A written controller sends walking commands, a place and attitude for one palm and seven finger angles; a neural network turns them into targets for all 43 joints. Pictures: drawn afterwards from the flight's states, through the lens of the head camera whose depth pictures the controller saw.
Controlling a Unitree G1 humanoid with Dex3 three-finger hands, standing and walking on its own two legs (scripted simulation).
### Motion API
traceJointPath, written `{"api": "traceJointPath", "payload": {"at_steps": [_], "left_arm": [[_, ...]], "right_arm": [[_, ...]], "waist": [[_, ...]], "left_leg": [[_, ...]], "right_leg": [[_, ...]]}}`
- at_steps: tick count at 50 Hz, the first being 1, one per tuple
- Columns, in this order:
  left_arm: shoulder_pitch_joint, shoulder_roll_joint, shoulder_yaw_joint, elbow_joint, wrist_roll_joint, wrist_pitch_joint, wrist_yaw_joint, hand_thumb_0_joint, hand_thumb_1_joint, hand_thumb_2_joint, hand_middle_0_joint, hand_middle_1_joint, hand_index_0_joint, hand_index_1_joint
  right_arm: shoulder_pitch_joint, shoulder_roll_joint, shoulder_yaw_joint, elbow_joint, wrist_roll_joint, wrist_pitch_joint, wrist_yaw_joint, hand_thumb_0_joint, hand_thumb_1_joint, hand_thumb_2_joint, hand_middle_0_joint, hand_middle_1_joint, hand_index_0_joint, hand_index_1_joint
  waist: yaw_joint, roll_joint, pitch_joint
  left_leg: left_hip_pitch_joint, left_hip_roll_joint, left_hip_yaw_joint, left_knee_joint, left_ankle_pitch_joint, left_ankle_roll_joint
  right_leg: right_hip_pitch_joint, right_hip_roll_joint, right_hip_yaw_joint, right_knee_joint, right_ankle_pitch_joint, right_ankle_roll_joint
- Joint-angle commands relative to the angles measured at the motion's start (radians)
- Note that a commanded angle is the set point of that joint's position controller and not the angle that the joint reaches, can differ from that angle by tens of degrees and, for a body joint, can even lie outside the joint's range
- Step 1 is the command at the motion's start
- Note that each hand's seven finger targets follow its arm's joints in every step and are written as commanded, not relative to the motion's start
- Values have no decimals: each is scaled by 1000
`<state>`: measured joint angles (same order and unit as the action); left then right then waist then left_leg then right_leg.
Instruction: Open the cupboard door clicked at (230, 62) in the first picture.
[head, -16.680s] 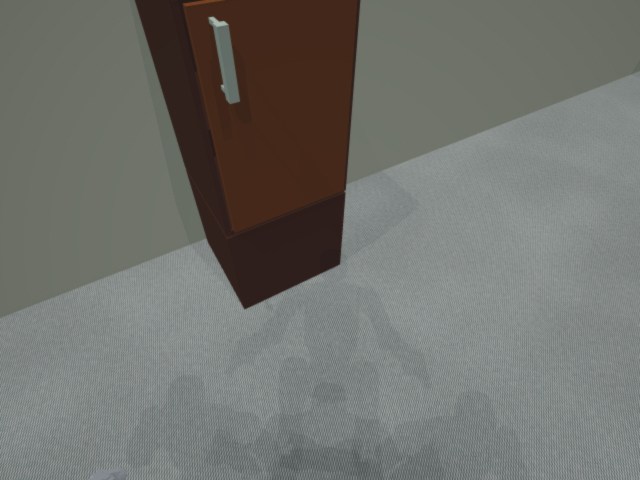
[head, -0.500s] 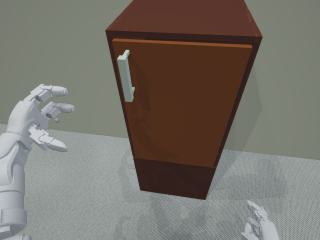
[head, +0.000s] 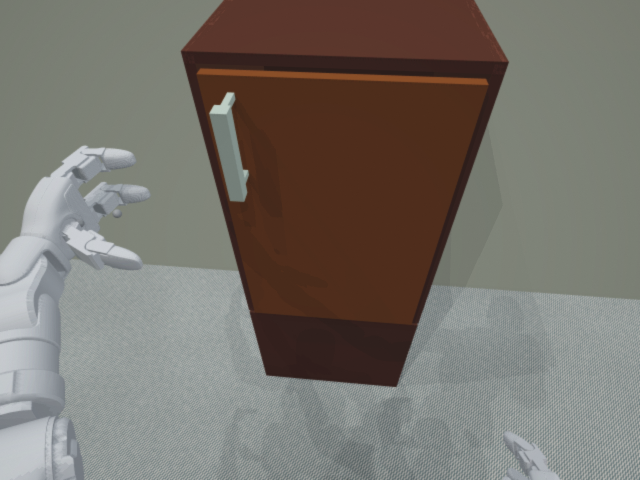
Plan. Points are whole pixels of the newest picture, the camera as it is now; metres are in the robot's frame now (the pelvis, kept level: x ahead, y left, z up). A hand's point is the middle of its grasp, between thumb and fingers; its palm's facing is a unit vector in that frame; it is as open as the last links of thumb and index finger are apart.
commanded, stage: move the hooked fingers beside the handle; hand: left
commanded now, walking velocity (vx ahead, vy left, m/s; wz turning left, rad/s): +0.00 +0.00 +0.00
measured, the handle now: (234, 148) +0.52 +0.15 +0.15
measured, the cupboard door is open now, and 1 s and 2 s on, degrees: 0 0 0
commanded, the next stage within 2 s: slide the fingers in behind the handle in 1.66 s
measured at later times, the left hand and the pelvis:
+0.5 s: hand (149, 183) +0.42 +0.24 +0.17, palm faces -0.02 -1.00 -0.01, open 14.0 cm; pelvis +0.00 +0.01 +0.00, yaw +0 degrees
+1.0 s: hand (175, 157) +0.48 +0.23 +0.16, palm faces -0.03 -1.00 +0.01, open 14.0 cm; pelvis +0.01 +0.01 -0.01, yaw -2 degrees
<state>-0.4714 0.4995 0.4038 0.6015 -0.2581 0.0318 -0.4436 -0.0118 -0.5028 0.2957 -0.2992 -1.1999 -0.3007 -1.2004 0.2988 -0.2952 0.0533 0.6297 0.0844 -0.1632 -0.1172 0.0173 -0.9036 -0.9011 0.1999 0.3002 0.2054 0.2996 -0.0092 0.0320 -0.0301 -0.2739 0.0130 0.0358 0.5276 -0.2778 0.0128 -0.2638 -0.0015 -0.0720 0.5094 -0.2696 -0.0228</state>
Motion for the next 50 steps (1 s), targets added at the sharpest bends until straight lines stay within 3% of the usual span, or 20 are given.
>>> {"api": "traceJointPath", "payload": {"at_steps": [1, 4, 8, 10, 15, 16, 23, 25, 26, 28, 30, 31, 32, 33, 35, 37, 41, 44, 48, 50], "left_arm": [[-467, 282, 33, -172, -21, -94, 4, 0, -500, 300, -300, -1200, -300, -1200], [-476, 262, 21, -174, -14, -102, 11, 0, -500, 300, -300, -1200, -300, -1200], [-460, 286, 48, -108, -10, -94, 29, 0, -500, 300, -300, -1200, -300, -1200], [-476, 288, 49, -108, 0, -97, 39, 0, -500, 300, -300, -1200, -300, -1200], [-576, 281, 26, -97, 14, -131, 55, 0, -500, 300, -300, -1200, -300, -1200], [-580, 296, 34, -81, 12, -137, 58, 0, -500, 300, -300, -1200, -300, -1200], [-682, 249, -25, 6, 29, -156, 56, 0, -500, 300, -300, -1200, -300, -1200], [-706, 234, -32, 53, 30, -162, 66, 0, -500, 300, -300, -1200, -300, -1200], [-715, 238, -39, 70, 31, -167, 70, 0, -500, 300, -300, -1200, -300, -1200], [-736, 275, -4, 112, 38, -175, 80, 0, -500, 300, -300, -1200, -300, -1200], [-776, 247, -35, 136, 50, -191, 84, 0, -500, 300, -300, -1200, -300, -1200], [-785, 285, -9, 145, 52, -204, 91, 0, -500, 300, -300, -1200, -300, -1200], [-774, 284, -3, 160, 56, -211, 91, 0, -500, 300, -300, -1200, -300, -1200], [-790, 327, 27, 167, 61, -219, 94, 0, -500, 300, -300, -1200, -300, -1200], [-838, 291, -14, 210, 69, -232, 89, 0, -500, 300, -300, -1200, -300, -1200], [-846, 345, 23, 259, 74, -240, 90, 0, -500, 300, -300, -1200, -300, -1200], [-916, 374, 16, 297, 91, -263, 83, 0, -500, 300, -300, -1200, -300, -1200], [-909, 394, 36, 319, 90, -274, 71, 0, -500, 300, -300, -1200, -300, -1200], [-809, 405, 61, 320, 77, -269, 41, 0, -500, 300, -300, -1200, -300, -1200], [-787, 356, 27, 300, 74, -259, 34, 0, -500, 300, -300, -1200, -300, -1200]], "right_arm": [[-48, -132, -49, -135, -3, -43, -7, 0, -900, -900, 200, 300, 200, 300], [-44, -131, -53, -137, -4, -40, -1, 0, -900, -900, 200, 300, 200, 300], [-30, -137, -54, -133, -4, -21, 6, 0, -900, -900, 200, 300, 200, 300], [-26, -136, -56, -136, -6, -17, 8, 0, -900, -900, 200, 300, 200, 300], [-3, -137, -58, -123, -10, -6, 8, 0, -900, -900, 200, 300, 200, 300], [7, -139, -58, -116, -12, 2, 6, 0, -900, -900, 200, 300, 200, 300], [36, -144, -62, -91, -12, 13, 9, 0, -900, -900, 200, 300, 200, 300], [44, -145, -62, -82, -14, 15, 9, 0, -900, -900, 200, 300, 200, 300], [54, -150, -63, -75, -15, 23, 10, 0, -900, -900, 200, 300, 200, 300], [63, -153, -64, -70, -18, 27, 12, 0, -900, -900, 200, 300, 200, 300], [73, -151, -62, -66, -20, 30, 15, 0, -900, -900, 200, 300, 200, 300], [87, -157, -68, -59, -21, 37, 15, 0, -900, -900, 200, 300, 200, 300], [84, -156, -67, -64, -23, 37, 18, 0, -900, -900, 200, 300, 200, 300], [94, -160, -67, -61, -24, 40, 18, 0, -900, -900, 200, 300, 200, 300], [99, -156, -65, -54, -23, 45, 19, 0, -900, -900, 200, 300, 200, 300], [114, -166, -68, -49, -24, 54, 16, 0, -900, -900, 200, 300, 200, 300], [147, -171, -70, -37, -28, 64, 16, 0, -900, -900, 200, 300, 200, 300], [164, -175, -73, -35, -32, 70, 20, 0, -900, -900, 200, 300, 200, 300], [172, -175, -78, -54, -31, 88, 25, 0, -900, -900, 200, 300, 200, 300], [166, -170, -80, -64, -29, 95, 29, 0, -900, -900, 200, 300, 200, 300]], "waist": [[-21, 41, -245], [-19, 60, -280], [-15, -10, -248], [-12, 27, -263], [-32, 43, -284], [-33, 2, -282], [-56, 54, -292], [-61, 34, -272], [-65, 5, -269], [-62, 19, -282], [-70, 33, -289], [-71, -26, -299], [-62, 7, -321], [-62, 15, -336], [-82, 38, -301], [-84, -9, -307], [-102, 33, -336], [-101, 23, -377], [-71, 43, -410], [-77, 54, -391]], "left_leg": [[133, -14, -47, -50, 226, 28], [155, -13, -53, -50, 263, 24], [111, -9, -49, -57, 250, 25], [116, -10, -50, -56, 258, 24], [138, -6, -54, -50, 261, 22], [131, -3, -53, -48, 275, 24], [145, -2, -63, -39, 279, 17], [131, -2, -67, -41, 244, 17], [120, 1, -64, -39, 247, 19], [105, -4, -60, -34, 245, 21], [105, -3, -64, -33, 249, 18], [99, 2, -66, -27, 264, 22], [102, -3, -58, -23, 272, 23], [94, -4, -58, -20, 273, 22], [78, -4, -52, -17, 238, 22], [46, -4, -48, -11, 224, 27], [34, -4, -46, 5, 241, 27], [34, -5, -46, 17, 262, 27], [32, -7, -33, 28, 331, 27], [41, -6, -28, 27, 330, 29]], "right_leg": [[23, 1, 47, -63, 251, -8], [22, 4, 41, -50, 282, -10], [25, 6, 40, -52, 283, -6], [24, 4, 41, -48, 282, -9], [7, 8, 43, -49, 269, -10], [24, 7, 41, -49, 281, -11], [-33, 11, 40, -40, 271, -12], [-53, 12, 39, -43, 238, -11], [-43, 9, 38, -44, 239, -12], [-40, 10, 45, -38, 253, -9], [-54, 10, 43, -29, 248, -10], [-34, 8, 42, -27, 261, -8], [-30, 11, 50, -22, 278, -7], [-23, 10, 52, -19, 285, -6], [-58, 11, 53, -23, 257, -4], [-43, 12, 58, -19, 262, -1], [-49, 8, 62, -6, 278, -1], [-40, 15, 65, 2, 310, 3], [-8, 16, 63, 18, 384, 2], [-31, 19, 59, 12, 374, 3]]}}
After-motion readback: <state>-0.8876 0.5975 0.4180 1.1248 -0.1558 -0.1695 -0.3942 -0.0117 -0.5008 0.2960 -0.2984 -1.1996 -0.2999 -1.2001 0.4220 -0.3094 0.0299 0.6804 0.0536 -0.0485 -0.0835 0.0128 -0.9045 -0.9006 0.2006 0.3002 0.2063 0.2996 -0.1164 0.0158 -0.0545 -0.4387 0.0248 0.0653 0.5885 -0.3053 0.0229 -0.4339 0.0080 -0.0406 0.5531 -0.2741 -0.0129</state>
